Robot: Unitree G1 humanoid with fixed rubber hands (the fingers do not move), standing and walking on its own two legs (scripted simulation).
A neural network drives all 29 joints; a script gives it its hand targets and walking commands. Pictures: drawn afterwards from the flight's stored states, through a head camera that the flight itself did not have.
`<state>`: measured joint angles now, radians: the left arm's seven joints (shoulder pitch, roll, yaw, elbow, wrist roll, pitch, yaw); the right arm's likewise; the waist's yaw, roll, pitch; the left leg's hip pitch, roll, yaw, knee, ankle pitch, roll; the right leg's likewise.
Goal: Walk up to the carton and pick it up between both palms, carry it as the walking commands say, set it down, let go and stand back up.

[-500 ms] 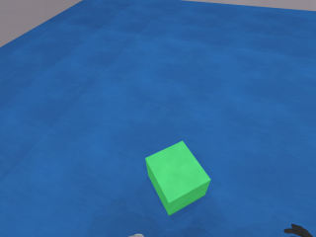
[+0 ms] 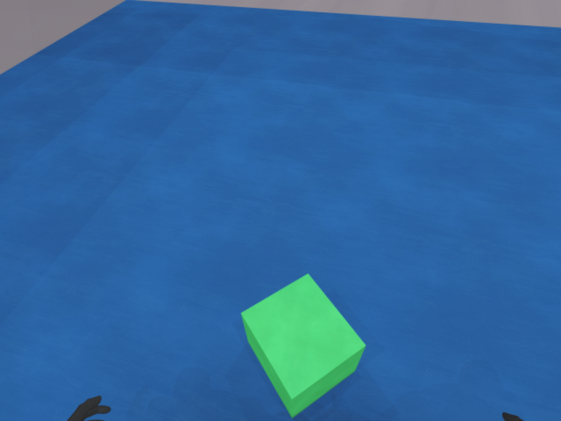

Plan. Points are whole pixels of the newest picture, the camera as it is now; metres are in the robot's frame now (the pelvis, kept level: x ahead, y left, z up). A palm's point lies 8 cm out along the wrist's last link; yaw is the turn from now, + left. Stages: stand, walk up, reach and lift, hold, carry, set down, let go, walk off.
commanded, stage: walk up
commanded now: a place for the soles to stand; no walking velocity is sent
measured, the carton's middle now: (300, 343) +0.48 -0.02 -0.64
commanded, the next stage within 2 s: none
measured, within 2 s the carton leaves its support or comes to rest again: neither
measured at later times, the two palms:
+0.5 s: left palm out of the picture +0.15 +0.31 -0.06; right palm out of the picture +0.05 -0.40 -0.04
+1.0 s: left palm out of the picture +0.01 +0.15 -0.11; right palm out of the picture +0.18 -0.54 -0.07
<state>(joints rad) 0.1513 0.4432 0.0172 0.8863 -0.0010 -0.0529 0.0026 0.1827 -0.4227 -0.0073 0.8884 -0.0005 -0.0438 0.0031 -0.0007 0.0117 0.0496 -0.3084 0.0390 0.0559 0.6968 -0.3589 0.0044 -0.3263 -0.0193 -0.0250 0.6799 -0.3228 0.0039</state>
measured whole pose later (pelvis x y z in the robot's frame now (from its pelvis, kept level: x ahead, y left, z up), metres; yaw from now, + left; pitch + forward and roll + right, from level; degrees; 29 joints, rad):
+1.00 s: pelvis +0.01 -0.21 -0.02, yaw +20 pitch -2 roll +0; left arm 0.20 0.49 0.10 0.70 0.03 0.08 -0.05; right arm 0.39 -0.50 -0.06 0.80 -0.03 -0.10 -0.09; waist 0.01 -0.07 0.10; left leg -0.43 -0.03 0.00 0.84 -0.37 0.05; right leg -0.49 -0.05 -0.04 1.02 -0.50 -0.02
